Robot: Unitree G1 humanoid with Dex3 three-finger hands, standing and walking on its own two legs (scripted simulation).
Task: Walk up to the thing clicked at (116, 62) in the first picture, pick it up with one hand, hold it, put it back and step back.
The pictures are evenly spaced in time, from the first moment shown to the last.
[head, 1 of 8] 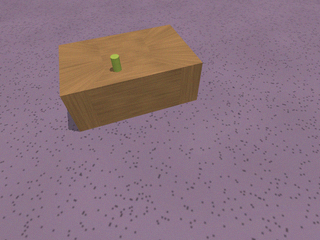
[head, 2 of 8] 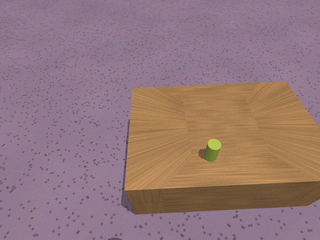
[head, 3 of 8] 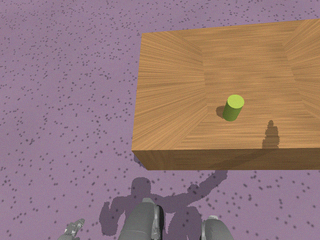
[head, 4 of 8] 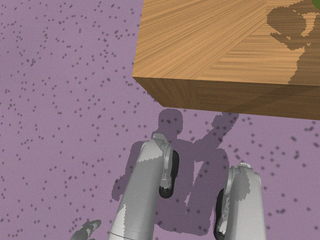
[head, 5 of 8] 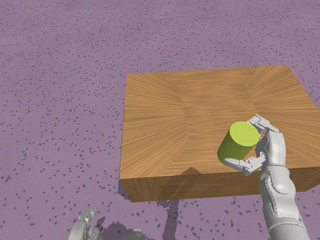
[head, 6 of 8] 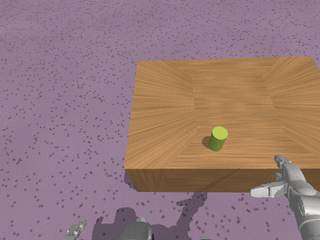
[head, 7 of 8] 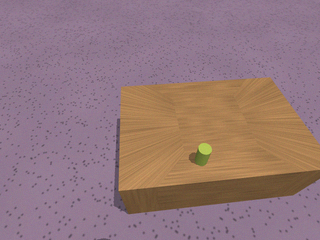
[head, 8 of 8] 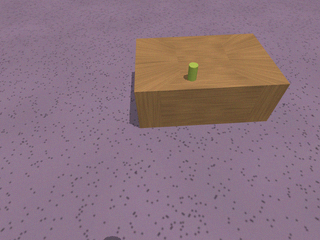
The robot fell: no
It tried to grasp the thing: yes
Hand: right
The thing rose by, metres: 0.37
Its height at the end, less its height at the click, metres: +0.00
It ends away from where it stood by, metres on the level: 0.04
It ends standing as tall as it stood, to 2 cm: yes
